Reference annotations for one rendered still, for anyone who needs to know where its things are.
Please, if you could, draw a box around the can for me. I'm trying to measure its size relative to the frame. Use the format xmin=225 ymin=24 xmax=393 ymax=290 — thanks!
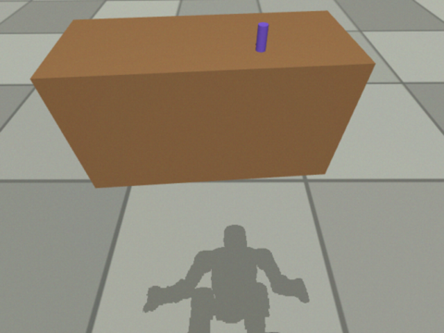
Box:
xmin=256 ymin=22 xmax=268 ymax=53

